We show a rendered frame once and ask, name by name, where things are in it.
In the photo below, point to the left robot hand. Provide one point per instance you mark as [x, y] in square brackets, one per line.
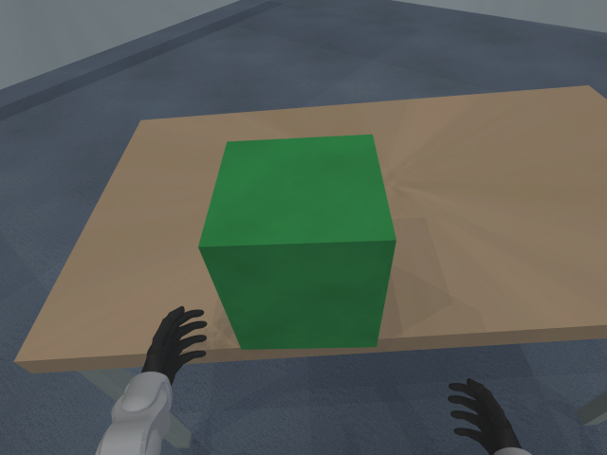
[163, 355]

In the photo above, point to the left robot forearm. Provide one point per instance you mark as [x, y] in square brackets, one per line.
[140, 418]

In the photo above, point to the table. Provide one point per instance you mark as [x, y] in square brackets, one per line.
[498, 202]

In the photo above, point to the carton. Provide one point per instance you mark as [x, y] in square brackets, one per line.
[299, 242]

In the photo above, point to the right robot hand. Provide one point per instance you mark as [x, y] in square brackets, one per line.
[497, 432]

